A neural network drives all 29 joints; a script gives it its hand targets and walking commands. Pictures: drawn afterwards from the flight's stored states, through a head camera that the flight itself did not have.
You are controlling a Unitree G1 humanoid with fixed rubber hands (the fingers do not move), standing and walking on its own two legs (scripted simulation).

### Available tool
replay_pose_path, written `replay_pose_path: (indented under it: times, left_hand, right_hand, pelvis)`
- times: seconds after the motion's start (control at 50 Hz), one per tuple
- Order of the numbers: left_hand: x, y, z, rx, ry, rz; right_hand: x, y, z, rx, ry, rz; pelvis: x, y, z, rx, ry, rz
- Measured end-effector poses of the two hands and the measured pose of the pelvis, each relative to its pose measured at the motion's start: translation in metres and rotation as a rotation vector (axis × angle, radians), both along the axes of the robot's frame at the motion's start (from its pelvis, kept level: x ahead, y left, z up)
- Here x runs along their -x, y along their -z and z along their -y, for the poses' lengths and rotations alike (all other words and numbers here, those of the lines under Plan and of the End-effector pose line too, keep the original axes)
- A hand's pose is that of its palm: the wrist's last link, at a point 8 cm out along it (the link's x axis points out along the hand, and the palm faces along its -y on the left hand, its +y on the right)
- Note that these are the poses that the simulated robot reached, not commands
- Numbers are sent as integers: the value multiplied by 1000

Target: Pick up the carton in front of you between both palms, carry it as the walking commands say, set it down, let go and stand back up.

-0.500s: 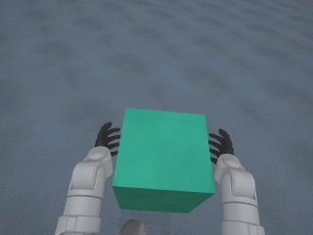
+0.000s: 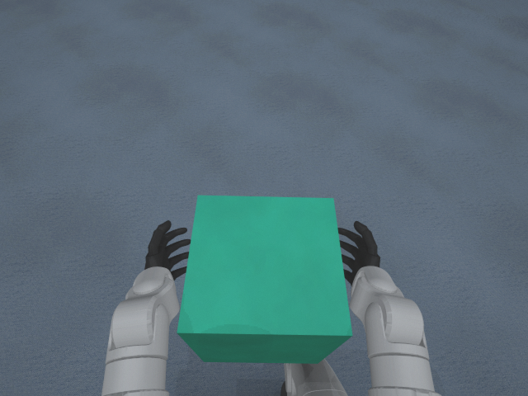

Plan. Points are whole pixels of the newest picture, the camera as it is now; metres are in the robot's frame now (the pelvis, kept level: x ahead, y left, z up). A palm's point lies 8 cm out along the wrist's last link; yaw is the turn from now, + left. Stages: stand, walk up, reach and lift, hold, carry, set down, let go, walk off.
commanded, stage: carry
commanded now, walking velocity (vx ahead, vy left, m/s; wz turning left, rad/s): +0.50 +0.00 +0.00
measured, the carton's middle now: (263, 287) +0.30 -0.03 -0.06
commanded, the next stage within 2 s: none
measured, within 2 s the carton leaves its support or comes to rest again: neither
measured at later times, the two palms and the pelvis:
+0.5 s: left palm (159, 93) +0.61 +0.15 +0.10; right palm (319, 90) +0.63 -0.15 +0.10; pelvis +0.36 -0.01 +0.02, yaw +2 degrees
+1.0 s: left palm (170, 13) +0.90 +0.15 +0.11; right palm (298, 16) +0.90 -0.15 +0.11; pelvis +0.68 +0.00 +0.01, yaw +0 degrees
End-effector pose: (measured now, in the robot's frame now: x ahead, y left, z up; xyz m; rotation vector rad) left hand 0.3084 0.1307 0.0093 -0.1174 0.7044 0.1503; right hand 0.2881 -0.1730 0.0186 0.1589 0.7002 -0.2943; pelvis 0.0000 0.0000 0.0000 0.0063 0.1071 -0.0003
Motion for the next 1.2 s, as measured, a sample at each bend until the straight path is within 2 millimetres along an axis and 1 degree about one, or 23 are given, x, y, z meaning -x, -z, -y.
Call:
replay_pose_path:
  times: [0.08,0.14,0.18,0.22,0.32,0.38,0.44,0.52,0.58,0.6,0.64,0.68,0.72,0.76,0.84,0.92,0.98,1.04,1.08,1.14,1.2]
  left_hand:
    - [-66,-14,0,-44,-14,43]
    - [-119,-26,0,-60,-40,93]
    - [-148,-36,1,-66,-56,105]
    - [-170,-46,2,-60,-69,99]
    - [-212,-69,-1,-52,-108,74]
    - [-240,-81,-5,-59,-105,84]
    - [-272,-89,-9,-56,-86,99]
    - [-316,-90,-20,-42,-60,116]
    - [-352,-83,-32,-26,-44,137]
    - [-363,-79,-35,-15,-41,129]
    - [-381,-77,-38,-12,-24,88]
    - [-399,-80,-38,-16,0,49]
    - [-420,-85,-38,-18,21,31]
    - [-442,-92,-37,-19,33,33]
    - [-489,-104,-36,-19,35,60]
    - [-538,-108,-32,-27,11,81]
    - [-579,-103,-24,-40,-4,87]
    - [-626,-93,-11,-61,-16,94]
    - [-655,-85,-4,-84,-18,72]
    - [-685,-80,0,-83,-39,5]
    - [-710,-86,1,-80,-63,-19]
  right_hand:
    - [-77,-10,0,-1,-52,42]
    - [-141,-16,0,15,-108,92]
    - [-178,-22,1,34,-147,105]
    - [-206,-32,2,49,-165,99]
    - [-260,-55,-3,12,-172,77]
    - [-288,-65,-8,-8,-173,89]
    - [-314,-72,-13,-4,-183,106]
    - [-351,-78,-23,19,-170,122]
    - [-381,-76,-35,37,-154,140]
    - [-390,-74,-38,47,-151,131]
    - [-403,-71,-41,47,-135,90]
    - [-414,-72,-42,39,-111,51]
    - [-429,-78,-41,38,-92,31]
    - [-448,-86,-41,44,-84,32]
    - [-498,-99,-40,52,-94,57]
    - [-555,-102,-36,53,-122,78]
    - [-600,-94,-27,44,-138,85]
    - [-652,-78,-15,30,-155,95]
    - [-685,-66,-8,12,-163,74]
    - [-721,-62,-4,9,-188,9]
    - [-753,-68,-4,9,-209,-14]
  pelvis:
    - [-70,-2,11,1,8,2]
    - [-126,6,24,-1,-11,19]
    - [-153,4,29,12,-23,16]
    - [-178,-5,32,3,-36,9]
    - [-241,-27,35,-36,-44,1]
    - [-278,-32,31,-45,-35,4]
    - [-318,-30,23,-37,-34,10]
    - [-378,-21,7,-18,-29,23]
    - [-425,-4,-8,-11,-9,39]
    - [-438,-1,-12,-21,-2,38]
    - [-460,-4,-18,-16,9,37]
    - [-481,-11,-23,-1,16,38]
    - [-502,-18,-26,10,16,40]
    - [-523,-23,-27,19,14,40]
    - [-570,-28,-25,26,8,40]
    - [-623,-24,-15,20,4,46]
    - [-667,-15,-4,9,-3,51]
    - [-714,1,10,1,-19,64]
    - [-739,6,18,20,-25,62]
    - [-768,-4,27,5,-43,51]
    - [-798,-16,32,-7,-48,43]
